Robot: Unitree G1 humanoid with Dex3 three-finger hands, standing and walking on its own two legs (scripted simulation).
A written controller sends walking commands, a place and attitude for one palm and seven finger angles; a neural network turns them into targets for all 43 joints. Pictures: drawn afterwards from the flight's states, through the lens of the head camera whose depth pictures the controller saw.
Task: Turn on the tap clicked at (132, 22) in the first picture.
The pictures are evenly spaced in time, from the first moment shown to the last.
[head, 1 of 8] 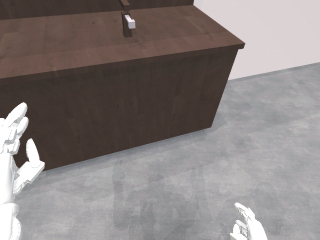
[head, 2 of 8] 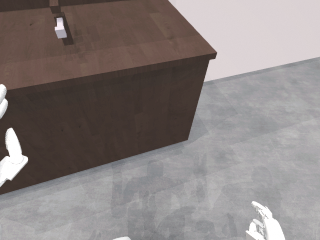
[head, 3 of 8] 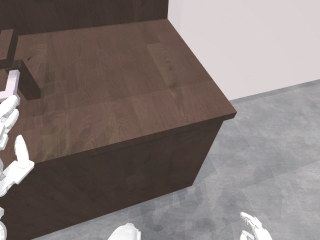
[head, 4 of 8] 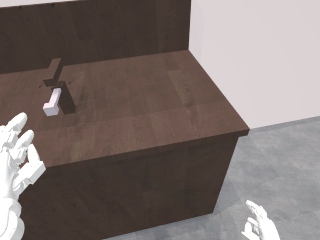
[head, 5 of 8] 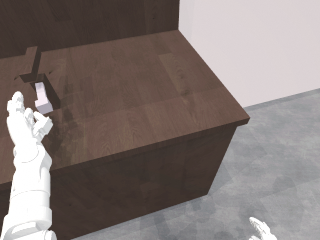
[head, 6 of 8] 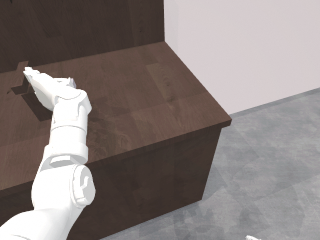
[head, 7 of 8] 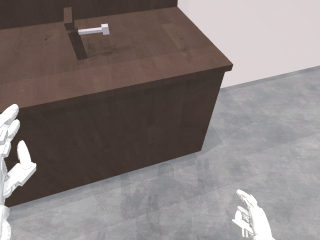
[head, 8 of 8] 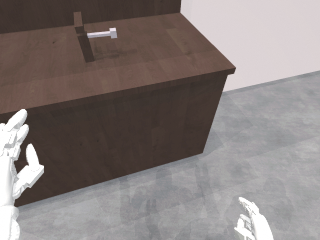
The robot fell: no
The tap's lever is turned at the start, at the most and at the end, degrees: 0 86 86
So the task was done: yes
